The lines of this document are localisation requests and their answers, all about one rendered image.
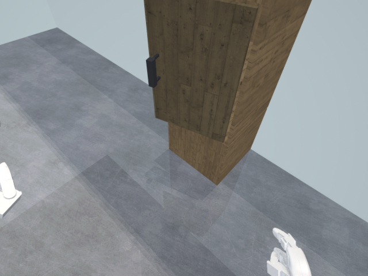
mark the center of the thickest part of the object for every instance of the cupboard door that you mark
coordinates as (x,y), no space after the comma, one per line
(202,47)

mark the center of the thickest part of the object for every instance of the left robot hand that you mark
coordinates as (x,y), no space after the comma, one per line
(9,196)

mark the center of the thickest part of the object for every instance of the handle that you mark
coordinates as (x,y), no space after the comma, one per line
(151,71)

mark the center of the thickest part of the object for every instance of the right robot hand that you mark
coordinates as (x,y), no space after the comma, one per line
(291,263)

